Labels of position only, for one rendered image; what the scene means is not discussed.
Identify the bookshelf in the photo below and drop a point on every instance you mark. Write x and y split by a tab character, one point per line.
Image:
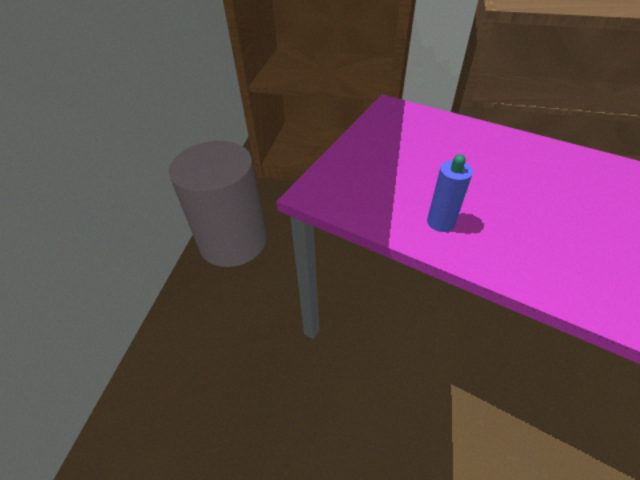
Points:
308	69
563	69

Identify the table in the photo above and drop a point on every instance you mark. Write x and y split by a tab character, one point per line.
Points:
547	228

